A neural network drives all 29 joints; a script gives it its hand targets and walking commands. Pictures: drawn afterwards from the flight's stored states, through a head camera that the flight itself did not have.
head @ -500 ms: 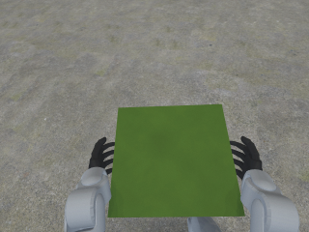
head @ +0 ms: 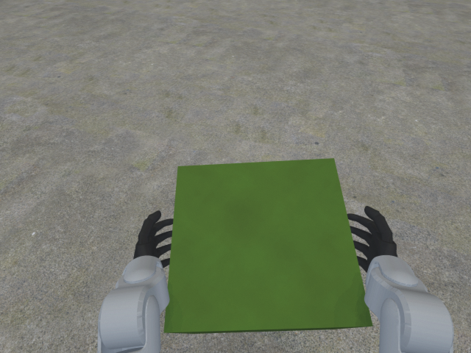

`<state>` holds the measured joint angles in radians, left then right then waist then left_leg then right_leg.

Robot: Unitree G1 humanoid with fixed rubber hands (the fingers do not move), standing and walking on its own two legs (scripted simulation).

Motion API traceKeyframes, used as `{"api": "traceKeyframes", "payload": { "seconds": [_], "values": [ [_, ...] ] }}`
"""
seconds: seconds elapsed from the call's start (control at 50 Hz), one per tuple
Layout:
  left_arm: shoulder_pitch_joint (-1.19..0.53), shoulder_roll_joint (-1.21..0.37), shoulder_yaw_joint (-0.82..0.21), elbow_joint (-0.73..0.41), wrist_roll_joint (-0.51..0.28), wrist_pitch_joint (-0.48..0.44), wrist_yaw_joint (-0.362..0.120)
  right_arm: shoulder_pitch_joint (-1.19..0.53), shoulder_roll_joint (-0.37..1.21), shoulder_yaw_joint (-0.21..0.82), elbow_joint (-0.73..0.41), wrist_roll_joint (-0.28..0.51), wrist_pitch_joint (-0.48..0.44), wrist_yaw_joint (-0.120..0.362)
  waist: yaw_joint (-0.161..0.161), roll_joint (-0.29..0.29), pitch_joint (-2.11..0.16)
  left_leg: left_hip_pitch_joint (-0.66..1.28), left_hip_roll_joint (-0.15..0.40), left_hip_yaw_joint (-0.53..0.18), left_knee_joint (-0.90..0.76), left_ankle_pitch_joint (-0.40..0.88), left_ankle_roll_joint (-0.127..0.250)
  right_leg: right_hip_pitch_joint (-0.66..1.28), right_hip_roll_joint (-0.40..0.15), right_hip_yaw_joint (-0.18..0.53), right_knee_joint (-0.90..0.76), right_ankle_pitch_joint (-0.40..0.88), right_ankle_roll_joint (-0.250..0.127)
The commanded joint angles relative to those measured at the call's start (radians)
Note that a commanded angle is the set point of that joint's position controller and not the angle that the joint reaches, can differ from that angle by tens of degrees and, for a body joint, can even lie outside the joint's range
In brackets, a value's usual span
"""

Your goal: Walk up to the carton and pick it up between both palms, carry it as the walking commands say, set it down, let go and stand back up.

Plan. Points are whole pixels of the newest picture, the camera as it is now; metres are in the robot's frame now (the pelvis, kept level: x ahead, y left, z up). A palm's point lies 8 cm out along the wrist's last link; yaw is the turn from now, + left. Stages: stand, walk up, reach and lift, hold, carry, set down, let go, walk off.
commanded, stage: carry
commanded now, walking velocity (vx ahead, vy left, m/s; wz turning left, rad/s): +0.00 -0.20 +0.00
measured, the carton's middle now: (259, 251) +0.31 -0.01 +0.03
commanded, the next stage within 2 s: none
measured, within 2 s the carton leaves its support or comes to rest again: neither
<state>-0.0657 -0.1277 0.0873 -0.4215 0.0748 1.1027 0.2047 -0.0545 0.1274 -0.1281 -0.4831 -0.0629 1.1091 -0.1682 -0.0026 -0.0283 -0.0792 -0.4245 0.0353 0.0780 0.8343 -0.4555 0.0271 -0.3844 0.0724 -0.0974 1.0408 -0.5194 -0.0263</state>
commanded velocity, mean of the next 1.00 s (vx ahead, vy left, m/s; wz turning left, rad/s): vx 0.00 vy -0.10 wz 0.16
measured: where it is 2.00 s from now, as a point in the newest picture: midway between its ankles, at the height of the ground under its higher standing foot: outside the picture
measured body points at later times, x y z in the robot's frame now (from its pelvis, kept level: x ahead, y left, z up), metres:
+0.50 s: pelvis +0.09 -0.07 +0.01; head +0.11 -0.06 +0.46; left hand +0.36 +0.10 +0.07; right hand +0.35 -0.24 +0.09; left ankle +0.02 +0.07 -0.69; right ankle +0.08 -0.14 -0.70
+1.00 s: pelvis +0.07 -0.08 +0.02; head +0.07 -0.07 +0.47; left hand +0.34 +0.09 +0.10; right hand +0.34 -0.25 +0.11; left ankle +0.03 +0.04 -0.68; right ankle +0.09 -0.15 -0.70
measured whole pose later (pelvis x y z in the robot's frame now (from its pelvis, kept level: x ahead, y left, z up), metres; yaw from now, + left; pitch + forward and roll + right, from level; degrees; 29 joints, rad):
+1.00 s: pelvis +0.07 -0.08 +0.02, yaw +0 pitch +2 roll +1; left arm -0.08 -0.13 0.09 -0.42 0.09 1.17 0.21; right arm -0.07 0.13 -0.13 -0.47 -0.06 1.16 -0.17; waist 0.00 -0.03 -0.07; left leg -0.36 0.04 0.08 0.84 -0.54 -0.01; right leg -0.38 -0.02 -0.13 0.70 -0.35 -0.07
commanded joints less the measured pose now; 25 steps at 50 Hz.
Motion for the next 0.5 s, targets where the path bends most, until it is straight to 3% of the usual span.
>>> {"api": "traceKeyframes", "payload": {
  "seconds": [0.0, 0.04, 0.06, 0.08, 0.12, 0.14, 0.16, 0.18, 0.2, 0.24, 0.26, 0.28, 0.32, 0.34, 0.36, 0.42, 0.44, 0.46, 0.48],
  "values": [
    [-0.586, -0.878, -0.657, -0.139, -0.388, 0.039, -0.262, -0.475, 0.897, 0.707, -0.027, 0.365, 0.046, 0.244, -0.040, 0.127, -0.154, 0.465, 0.352, -0.383, -0.313, 1.268, 0.165, -0.379, -0.106, 0.199, 0.104, -0.150, 0.045],
    [-0.589, -0.879, -0.637, -0.146, -0.390, 0.035, -0.263, -0.525, 0.892, 0.708, -0.072, 0.371, 0.046, 0.242, -0.030, 0.153, -0.148, 0.352, 0.294, -0.261, -0.324, 1.255, 0.095, -0.200, -0.100, 0.100, -0.172, -0.006, 0.048],
    [-0.596, -0.871, -0.642, -0.157, -0.391, 0.037, -0.257, -0.526, 0.881, 0.699, -0.071, 0.368, 0.046, 0.240, -0.028, 0.248, -0.181, 0.315, 0.269, -0.202, -0.309, 1.246, 0.069, -0.098, -0.070, 0.056, -0.265, 0.071, 0.050],
    [-0.581, -0.876, -0.643, -0.151, -0.393, 0.040, -0.255, -0.528, 0.878, 0.699, -0.075, 0.368, 0.049, 0.240, -0.022, 0.289, -0.202, 0.292, 0.250, -0.153, -0.283, 1.233, 0.056, -0.004, -0.054, 0.014, -0.352, 0.120, 0.044],
    [-0.602, -0.907, -0.675, -0.200, -0.417, 0.037, -0.253, -0.492, 0.889, 0.688, -0.064, 0.362, 0.048, 0.242, -0.001, 0.305, -0.312, 0.299, 0.203, -0.071, -0.129, 1.289, 0.013, 0.198, -0.025, -0.076, -0.523, 0.363, 0.010],
    [-0.596, -0.921, -0.683, -0.217, -0.418, 0.035, -0.250, -0.465, 0.892, 0.692, -0.072, 0.365, 0.046, 0.245, 0.002, 0.266, -0.399, 0.280, 0.177, -0.056, -0.044, 1.120, -0.022, 0.310, -0.091, -0.030, -0.537, 0.606, -0.027],
    [-0.588, -0.915, -0.680, -0.227, -0.415, 0.031, -0.250, -0.468, 0.892, 0.695, -0.088, 0.364, 0.043, 0.244, 0.005, 0.091, -0.488, 0.198, 0.120, 0.004, 0.135, 0.751, -0.069, 0.466, -0.245, 0.081, -0.459, 1.190, -0.105],
    [-0.619, -0.908, -0.687, -0.253, -0.416, 0.023, -0.252, -0.516, 0.920, 0.724, -0.123, 0.385, 0.040, 0.248, 0.009, -0.208, -0.483, 0.030, 0.005, 0.045, 0.346, -0.009, -0.092, 0.538, -0.408, 0.249, -0.431, 1.726, -0.223],
    [-0.623, -0.929, -0.692, -0.262, -0.423, 0.021, -0.255, -0.551, 0.940, 0.748, -0.132, 0.396, 0.038, 0.250, 0.006, -0.260, -0.470, -0.009, 0.010, 0.008, 0.340, -0.209, -0.082, 0.530, -0.431, 0.275, -0.427, 1.816, -0.268],
    [-0.594, -0.947, -0.681, -0.250, -0.430, 0.027, -0.264, -0.563, 0.949, 0.767, -0.158, 0.405, 0.033, 0.247, 0.009, -0.192, -0.402, -0.105, 0.049, 0.000, 0.256, -0.216, -0.054, 0.511, -0.403, 0.228, -0.455, 1.569, -0.219],
    [-0.590, -0.955, -0.680, -0.265, -0.432, 0.023, -0.266, -0.556, 0.965, 0.789, -0.174, 0.410, 0.031, 0.243, 0.007, -0.214, -0.403, -0.122, 0.067, 0.015, 0.158, -0.157, -0.043, 0.547, -0.368, 0.198, -0.436, 1.541, -0.178],
    [-0.586, -0.965, -0.684, -0.277, -0.440, 0.019, -0.266, -0.548, 0.968, 0.789, -0.172, 0.414, 0.025, 0.242, 0.007, -0.211, -0.420, -0.113, 0.047, 0.045, 0.136, -0.102, -0.046, 0.554, -0.337, 0.170, -0.427, 1.528, -0.141],
    [-0.603, -0.968, -0.697, -0.302, -0.448, 0.008, -0.263, -0.545, 0.966, 0.784, -0.171, 0.417, 0.022, 0.239, 0.007, -0.222, -0.454, -0.086, 0.034, 0.059, 0.069, -0.070, -0.050, 0.584, -0.323, 0.163, -0.411, 1.511, -0.128],
    [-0.595, -0.960, -0.700, -0.302, -0.442, 0.008, -0.260, -0.524, 0.961, 0.779, -0.162, 0.417, 0.021, 0.239, 0.010, -0.190, -0.442, -0.064, 0.026, 0.082, 0.004, -0.048, -0.058, 0.575, -0.313, 0.148, -0.415, 1.514, -0.127],
    [-0.599, -0.949, -0.690, -0.317, -0.438, 0.005, -0.260, -0.519, 0.968, 0.782, -0.146, 0.420, 0.023, 0.242, 0.008, -0.198, -0.435, -0.038, 0.029, 0.087, -0.034, -0.021, -0.059, 0.563, -0.310, 0.140, -0.413, 1.513, -0.112],
    [-0.618, -0.954, -0.698, -0.314, -0.436, 0.011, -0.261, -0.512, 0.961, 0.766, -0.136, 0.412, 0.027, 0.246, -0.011, -0.157, -0.426, 0.068, 0.048, 0.086, -0.220, 0.145, -0.052, 0.496, -0.289, 0.101, -0.386, 1.391, -0.090],
    [-0.630, -0.954, -0.697, -0.309, -0.437, 0.013, -0.260, -0.515, 0.967, 0.765, -0.120, 0.408, 0.031, 0.247, -0.024, -0.128, -0.407, 0.135, 0.076, 0.068, -0.316, 0.246, -0.042, 0.438, -0.275, 0.099, -0.361, 1.336, -0.070],
    [-0.607, -0.941, -0.692, -0.283, -0.429, 0.020, -0.259, -0.507, 0.937, 0.746, -0.117, 0.399, 0.030, 0.248, -0.032, -0.031, -0.396, 0.263, 0.152, 0.008, -0.333, 0.595, -0.020, 0.297, -0.239, 0.066, -0.302, 1.143, -0.036],
    [-0.622, -0.944, -0.702, -0.297, -0.436, 0.022, -0.260, -0.500, 0.946, 0.737, -0.113, 0.396, 0.026, 0.251, -0.038, 0.168, -0.413, 0.447, 0.274, -0.143, -0.253, 1.199, 0.038, 0.079, -0.175, 0.029, -0.204, 0.777, 0.003]
  ]
}}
